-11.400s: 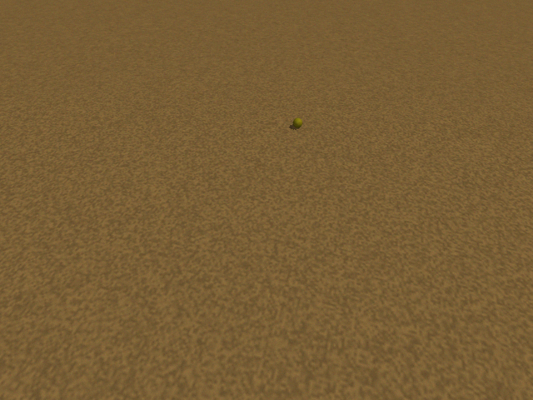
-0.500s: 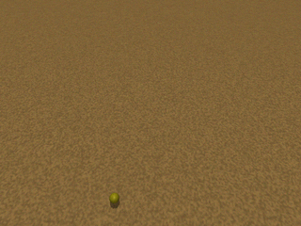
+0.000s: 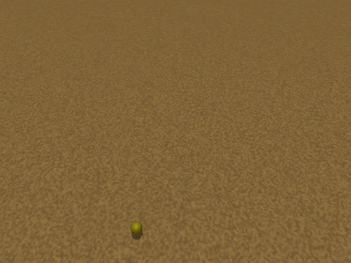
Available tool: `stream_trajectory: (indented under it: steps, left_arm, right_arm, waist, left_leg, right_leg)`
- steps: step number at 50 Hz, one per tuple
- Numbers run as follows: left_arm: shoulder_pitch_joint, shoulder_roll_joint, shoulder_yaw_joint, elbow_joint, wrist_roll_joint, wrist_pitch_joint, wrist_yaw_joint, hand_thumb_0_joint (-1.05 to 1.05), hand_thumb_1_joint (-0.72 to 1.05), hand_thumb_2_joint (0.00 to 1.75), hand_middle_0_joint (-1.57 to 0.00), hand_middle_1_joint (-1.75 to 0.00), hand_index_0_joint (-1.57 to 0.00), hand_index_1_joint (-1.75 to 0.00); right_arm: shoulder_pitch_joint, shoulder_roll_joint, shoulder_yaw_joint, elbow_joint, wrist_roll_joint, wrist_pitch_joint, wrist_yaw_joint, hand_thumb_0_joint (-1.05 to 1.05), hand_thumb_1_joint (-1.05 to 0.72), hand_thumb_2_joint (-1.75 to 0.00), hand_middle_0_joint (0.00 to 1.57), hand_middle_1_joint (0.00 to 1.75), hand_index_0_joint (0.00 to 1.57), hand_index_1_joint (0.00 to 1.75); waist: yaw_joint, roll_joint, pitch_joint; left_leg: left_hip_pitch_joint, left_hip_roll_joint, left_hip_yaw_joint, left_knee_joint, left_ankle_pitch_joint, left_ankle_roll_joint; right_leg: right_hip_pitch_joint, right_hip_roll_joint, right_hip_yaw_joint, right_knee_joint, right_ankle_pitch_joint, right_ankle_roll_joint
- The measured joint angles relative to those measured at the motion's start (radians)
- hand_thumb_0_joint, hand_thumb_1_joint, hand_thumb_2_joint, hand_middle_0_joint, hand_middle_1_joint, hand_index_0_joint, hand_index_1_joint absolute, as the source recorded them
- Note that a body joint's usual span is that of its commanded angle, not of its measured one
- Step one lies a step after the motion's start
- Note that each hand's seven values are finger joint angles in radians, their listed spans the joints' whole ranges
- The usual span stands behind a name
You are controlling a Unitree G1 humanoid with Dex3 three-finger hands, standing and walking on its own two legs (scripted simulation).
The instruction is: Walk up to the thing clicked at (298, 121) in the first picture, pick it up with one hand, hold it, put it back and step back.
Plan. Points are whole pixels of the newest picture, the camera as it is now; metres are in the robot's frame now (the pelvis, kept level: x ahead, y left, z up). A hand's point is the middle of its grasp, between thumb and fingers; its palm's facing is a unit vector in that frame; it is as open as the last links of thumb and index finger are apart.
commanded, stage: stand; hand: left
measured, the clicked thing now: (136, 227) +0.45 +0.21 -0.75
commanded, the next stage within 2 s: rise first in 1.86 s
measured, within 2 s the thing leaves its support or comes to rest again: neither
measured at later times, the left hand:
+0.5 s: hand out of the picture +0.05 +0.26 -0.16, palm faces -0.03 -0.94 -0.33, open 7.4 cm
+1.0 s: hand out of the picture +0.06 +0.26 -0.16, palm faces -0.03 -0.94 -0.34, open 7.4 cm
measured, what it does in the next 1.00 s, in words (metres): stands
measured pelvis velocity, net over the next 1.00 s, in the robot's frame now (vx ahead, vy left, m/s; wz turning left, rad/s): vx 0.00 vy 0.01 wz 0.00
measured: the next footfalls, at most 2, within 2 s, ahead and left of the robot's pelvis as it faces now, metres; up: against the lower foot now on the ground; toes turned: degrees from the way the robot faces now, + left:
none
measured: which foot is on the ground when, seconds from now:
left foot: down 0.00-1.00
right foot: down 0.00-1.00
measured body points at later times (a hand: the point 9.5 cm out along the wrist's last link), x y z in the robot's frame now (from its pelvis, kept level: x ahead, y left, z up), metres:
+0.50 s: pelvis -0.01 +0.01 +0.00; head +0.01 +0.01 +0.45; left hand +0.05 +0.31 -0.14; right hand +0.06 -0.29 -0.13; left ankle +0.02 +0.13 -0.75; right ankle -0.03 -0.12 -0.75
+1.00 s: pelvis +0.00 +0.01 +0.00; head +0.01 +0.01 +0.45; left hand +0.07 +0.31 -0.14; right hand +0.07 -0.30 -0.13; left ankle +0.02 +0.13 -0.75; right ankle -0.03 -0.12 -0.75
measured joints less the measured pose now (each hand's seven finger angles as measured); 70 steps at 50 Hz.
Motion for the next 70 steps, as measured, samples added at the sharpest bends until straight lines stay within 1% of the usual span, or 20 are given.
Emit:
stream_trajectory:
  steps: [23, 39, 70]
  left_arm:
    - [0.029, 0.006, -0.007, 0.018, 0.003, 0.003, -0.005, 0.01, 0.91, 0.90, -0.21, -0.30, -0.20, -0.30]
    - [0.022, 0.006, -0.016, 0.008, 0.001, -0.004, 0.001, 0.01, 0.91, 0.90, -0.21, -0.30, -0.20, -0.30]
    - [0.022, 0.006, -0.013, 0.007, 0.002, 0.000, 0.001, 0.01, 0.91, 0.90, -0.21, -0.30, -0.20, -0.30]
  right_arm:
    - [0.027, -0.005, -0.009, 0.034, -0.002, -0.002, 0.005, 0.00, -0.90, -0.90, 0.21, 0.30, 0.20, 0.30]
    - [0.007, -0.005, -0.003, 0.027, 0.001, -0.004, 0.006, 0.00, -0.90, -0.90, 0.21, 0.30, 0.20, 0.30]
    - [0.010, -0.005, -0.005, 0.029, 0.002, -0.003, 0.003, 0.00, -0.90, -0.90, 0.21, 0.30, 0.20, 0.30]
  waist:
    - [-0.003, -0.011, -0.008]
    - [-0.002, -0.006, -0.016]
    - [-0.003, -0.010, -0.014]
  left_leg:
    - [-0.014, -0.017, 0.007, -0.017, 0.019, 0.011]
    - [-0.014, -0.012, 0.007, -0.009, 0.010, 0.009]
    - [-0.009, -0.013, 0.012, -0.010, 0.005, 0.011]
  right_leg:
    - [-0.030, -0.018, 0.006, 0.018, 0.002, 0.010]
    - [-0.025, -0.013, 0.006, 0.013, 0.000, 0.009]
    - [-0.020, -0.015, 0.011, 0.009, -0.002, 0.011]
